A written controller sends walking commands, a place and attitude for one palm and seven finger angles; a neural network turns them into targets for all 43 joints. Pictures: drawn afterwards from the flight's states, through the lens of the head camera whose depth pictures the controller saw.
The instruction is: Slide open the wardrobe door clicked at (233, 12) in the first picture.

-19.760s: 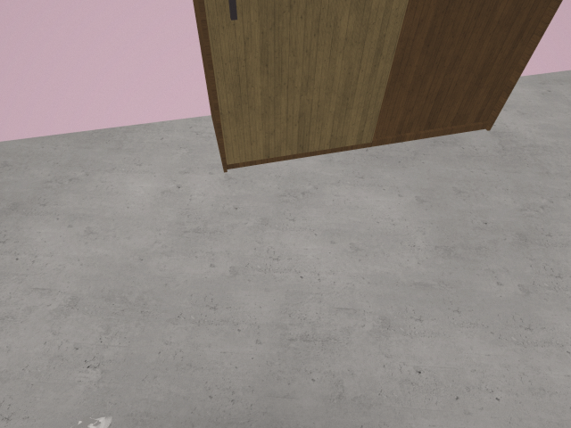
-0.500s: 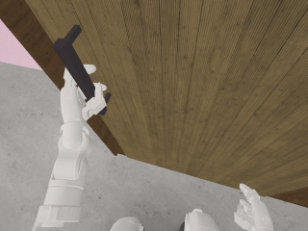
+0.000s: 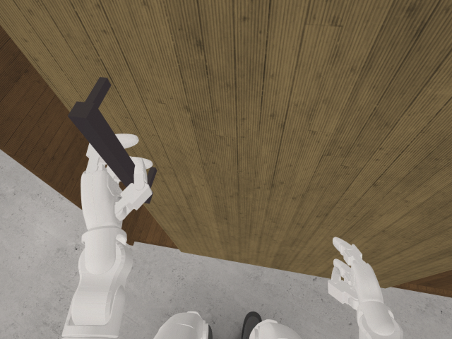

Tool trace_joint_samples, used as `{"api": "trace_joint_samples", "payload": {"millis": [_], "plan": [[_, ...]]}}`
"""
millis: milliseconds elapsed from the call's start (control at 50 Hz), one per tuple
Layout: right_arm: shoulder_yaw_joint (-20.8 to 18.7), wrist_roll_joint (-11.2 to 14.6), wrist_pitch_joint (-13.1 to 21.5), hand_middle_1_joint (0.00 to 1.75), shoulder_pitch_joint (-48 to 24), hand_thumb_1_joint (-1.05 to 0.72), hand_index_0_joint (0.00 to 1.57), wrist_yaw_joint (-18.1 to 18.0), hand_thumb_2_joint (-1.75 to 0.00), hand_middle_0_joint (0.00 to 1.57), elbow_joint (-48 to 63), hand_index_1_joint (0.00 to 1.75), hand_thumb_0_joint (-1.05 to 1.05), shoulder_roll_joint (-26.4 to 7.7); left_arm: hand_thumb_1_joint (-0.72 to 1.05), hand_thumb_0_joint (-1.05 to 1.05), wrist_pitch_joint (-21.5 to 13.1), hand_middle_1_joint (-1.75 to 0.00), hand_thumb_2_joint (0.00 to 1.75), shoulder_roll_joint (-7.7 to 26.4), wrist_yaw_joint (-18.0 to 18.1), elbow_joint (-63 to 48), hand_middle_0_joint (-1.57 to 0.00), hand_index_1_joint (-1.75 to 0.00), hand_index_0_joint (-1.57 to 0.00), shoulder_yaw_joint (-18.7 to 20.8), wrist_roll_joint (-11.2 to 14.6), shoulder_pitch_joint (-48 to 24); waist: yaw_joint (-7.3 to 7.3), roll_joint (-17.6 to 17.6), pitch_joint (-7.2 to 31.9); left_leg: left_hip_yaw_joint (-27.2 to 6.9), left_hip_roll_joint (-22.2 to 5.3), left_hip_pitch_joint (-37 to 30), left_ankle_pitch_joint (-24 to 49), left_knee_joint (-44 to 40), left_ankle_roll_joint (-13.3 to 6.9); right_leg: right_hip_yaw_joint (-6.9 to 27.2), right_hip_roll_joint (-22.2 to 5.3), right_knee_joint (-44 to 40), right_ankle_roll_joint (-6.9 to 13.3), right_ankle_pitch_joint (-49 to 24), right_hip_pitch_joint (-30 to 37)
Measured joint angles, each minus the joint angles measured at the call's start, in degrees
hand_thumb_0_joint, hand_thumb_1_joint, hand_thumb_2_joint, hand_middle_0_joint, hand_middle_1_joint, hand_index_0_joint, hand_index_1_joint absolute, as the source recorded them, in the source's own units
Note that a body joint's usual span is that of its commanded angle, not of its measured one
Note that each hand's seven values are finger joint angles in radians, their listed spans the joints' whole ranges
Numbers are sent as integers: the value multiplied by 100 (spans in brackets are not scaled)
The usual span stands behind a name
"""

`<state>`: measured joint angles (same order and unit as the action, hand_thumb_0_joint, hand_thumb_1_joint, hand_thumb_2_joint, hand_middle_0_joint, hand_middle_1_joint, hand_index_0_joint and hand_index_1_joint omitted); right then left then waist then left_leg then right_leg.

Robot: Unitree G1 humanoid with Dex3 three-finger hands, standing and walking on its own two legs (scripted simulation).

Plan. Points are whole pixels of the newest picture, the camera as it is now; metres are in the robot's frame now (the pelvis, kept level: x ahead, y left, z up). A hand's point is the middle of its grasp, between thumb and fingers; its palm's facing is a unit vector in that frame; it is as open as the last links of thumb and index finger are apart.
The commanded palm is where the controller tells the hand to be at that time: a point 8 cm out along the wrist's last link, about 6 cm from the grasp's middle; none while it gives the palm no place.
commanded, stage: step sideways, sliding the door along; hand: left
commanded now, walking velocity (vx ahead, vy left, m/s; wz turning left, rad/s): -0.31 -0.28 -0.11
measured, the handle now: (127, 152) +0.35 +0.20 +0.12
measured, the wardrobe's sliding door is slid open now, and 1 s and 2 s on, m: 0.24 0.47 0.59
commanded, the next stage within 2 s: stop walking and hold the door there in 1.78 s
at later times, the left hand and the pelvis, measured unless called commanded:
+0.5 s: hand (229, 202) +0.29 +0.03 +0.10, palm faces +0.26 -0.96 -0.12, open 6.4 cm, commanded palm +0.26 +0.02 +0.10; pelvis -0.08 -0.12 -0.01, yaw -5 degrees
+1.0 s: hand (301, 211) +0.29 -0.06 +0.10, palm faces +0.27 -0.96 -0.08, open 6.3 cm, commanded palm +0.26 -0.09 +0.10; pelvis -0.12 -0.25 -0.02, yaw -5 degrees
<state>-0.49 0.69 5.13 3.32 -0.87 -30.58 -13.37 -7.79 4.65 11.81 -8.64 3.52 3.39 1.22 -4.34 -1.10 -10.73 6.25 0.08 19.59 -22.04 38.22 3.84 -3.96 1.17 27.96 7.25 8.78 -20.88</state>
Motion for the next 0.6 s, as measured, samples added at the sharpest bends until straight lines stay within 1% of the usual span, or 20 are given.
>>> {"api": "trace_joint_samples", "payload": {"millis": [20, 40, 60, 100, 140, 180, 220, 280, 320, 360, 380, 400, 420, 440, 460, 500, 520, 560, 580, 600], "plan": [[-20, -6, -26, 30, 67, -91, 20, 3, -90, 20, 33, 30, 2, -29, 75, 4, -34, -139, 82, -15, -18, -33, -43, -140, -21, -86, -4, 33, 33, 37, 78, 48, -125, -200, 704, -450, -87, -24, 98, 104, -4, 35, -49], [-53, -6, -30, 30, 159, -91, 20, 6, -90, 20, 90, 30, 2, -77, 75, 4, -46, -139, 82, -16, -36, -73, -42, -140, -22, -174, -59, 61, 76, 145, 181, 11, -289, -372, 1179, -754, -237, -82, 229, 348, -153, 131, -169], [-112, 2, -26, 30, 201, -91, 20, -3, -90, 20, 90, 30, 2, -42, 75, 4, -76, -139, 82, 77, -80, -52, -41, -140, -23, -264, -107, 12, 113, 101, 163, 20, -323, -442, 952, -750, -288, -29, 232, 839, -381, 630, -306], [-131, -83, -22, 30, 251, -91, 19, -12, -90, 20, 31, 30, 2, 75, 76, 4, -44, -139, 81, 268, -182, 61, -41, -140, -24, -358, -182, -139, 129, -24, 80, 35, -383, -498, 625, -600, -246, 238, 238, 2067, -632, 1594, -606], [-66, -144, 36, 30, 339, -91, 19, 17, -90, 19, -7, 30, 2, 143, 76, 3, 78, -139, 80, 316, -242, 158, -42, -139, -23, -391, -227, -221, 122, 65, 48, 9, -602, -578, 607, -623, -142, 328, 235, 2905, -763, 1865, -792], [1, -160, 86, 30, 447, -91, 19, 61, -90, 20, -30, 30, 2, 208, 76, 3, 209, -140, 80, 313, -273, 255, -41, -138, -22, -379, -259, -281, 72, 206, 57, 27, -876, -670, 714, -742, -21, 309, 111, 3169, -852, 1781, -832], [55, -156, 95, 30, 560, -91, 20, 89, -90, 20, -39, 30, 2, 291, 76, 3, 321, -140, 80, 317, -305, 354, -40, -138, -22, -316, -250, -325, 12, 334, 99, 73, -1151, -743, 812, -862, 86, 272, -52, 2976, -919, 1658, -721], [110, -115, 111, 30, 710, -91, 20, 95, -90, 20, -32, 30, 2, 419, 76, 3, 406, -138, 80, 377, -320, 522, -39, -138, -21, -142, -170, -414, -8, 493, 157, 90, -1510, -761, 949, -986, 281, 213, -212, 2345, -989, 1594, -363], [129, -83, 151, 30, 792, -91, 20, 88, -90, 20, -32, 30, 2, 482, 77, 3, 431, -137, 80, 441, -301, 646, -39, -138, -19, 12, -96, -526, 7, 569, 177, 37, -1695, -685, 1037, -996, 419, 164, -233, 1763, -1008, 1530, -28], [144, -23, 210, 30, 863, -91, 20, 76, -90, 20, -56, 30, 2, 518, 76, 2, 479, -136, 81, 535, -281, 772, -39, -138, -18, 193, -5, -699, 12, 561, 197, -42, -1798, -532, 1063, -866, 528, 97, -246, 927, -1017, 1035, 415], [157, 21, 236, 30, 892, -91, 20, 69, -90, 20, -76, 30, 2, 534, 76, 2, 518, -135, 82, 606, -257, 825, -40, -137, -18, 291, 34, -807, 4, 478, 218, -62, -1786, -419, 1030, -720, 512, 69, -288, 462, -1007, 680, 649], [148, 58, 244, 30, 831, -91, 20, 53, -90, 20, -147, 30, 2, 450, 75, 2, 521, -135, 82, 561, -206, 927, -40, -137, -17, 399, 40, -928, 35, 613, 156, -187, -1881, -272, 938, -504, 296, -26, -187, 389, -928, 684, 676], [118, 75, 227, 30, 749, -91, 20, 12, -90, 20, -254, 30, 2, 341, 75, 2, 512, -135, 83, 485, -134, 1048, -41, -137, -16, 468, 57, -1040, 106, 736, 102, -387, -1817, -72, 421, -135, 106, -107, -130, 475, -831, 705, 605], [73, 67, 194, 30, 682, -91, 20, -48, -90, 20, -382, 30, 2, 252, 75, 2, 502, -134, 83, 425, -85, 1168, -40, -137, -16, 500, 81, -1136, 136, 731, 102, -547, -1556, 158, -167, 436, 21, -121, -172, 564, -751, 718, 486], [30, 47, 168, 30, 625, -91, 20, -118, -90, 20, -517, 30, 2, 174, 75, 2, 503, -133, 83, 384, -51, 1259, -39, -137, -16, 513, 103, -1207, 141, 657, 120, -608, -1227, 348, -622, 1038, -24, -90, -249, 601, -691, 703, 386], [-47, 20, 133, 30, 558, -91, 20, -242, -90, 20, -701, 30, 2, 32, 75, 2, 514, -131, 83, 320, 8, 1368, -36, -138, -17, 493, 108, -1315, 186, 498, 134, -472, -671, 527, -1028, 1761, -59, -58, -374, 509, -612, 593, 311], [-77, 10, 111, 30, 543, -91, 20, -285, -90, 20, -750, 30, 2, -25, 76, 2, 499, -130, 83, 308, 19, 1405, -36, -138, -17, 471, 82, -1358, 215, 423, 145, -319, -478, 515, -1054, 1772, -63, -60, -410, 435, -587, 524, 290], [-125, -9, 52, 30, 541, -91, 20, -340, -90, 20, -772, 30, 2, -106, 76, 3, 456, -131, 82, 341, 1, 1435, -36, -138, -19, 398, 20, -1437, 272, 293, 187, 11, -235, 314, -739, 1169, -70, -95, -421, 354, -565, 426, 218], [-143, -10, 22, 30, 564, -91, 20, -361, -90, 20, -739, 30, 2, -138, 76, 3, 440, -132, 82, 371, -21, 1422, -36, -138, -19, 347, 18, -1480, 294, 248, 219, 161, -190, 111, -307, 587, -80, -129, -392, 404, -557, 424, 147], [-161, -13, 0, 30, 618, -91, 20, -376, -90, 20, -659, 30, 2, -184, 76, 3, 427, -132, 83, 397, -58, 1391, -37, -138, -19, 294, 35, -1520, 300, 271, 287, 251, -254, -128, 553, -35, -157, -181, -298, 584, -554, 468, 9]]}}
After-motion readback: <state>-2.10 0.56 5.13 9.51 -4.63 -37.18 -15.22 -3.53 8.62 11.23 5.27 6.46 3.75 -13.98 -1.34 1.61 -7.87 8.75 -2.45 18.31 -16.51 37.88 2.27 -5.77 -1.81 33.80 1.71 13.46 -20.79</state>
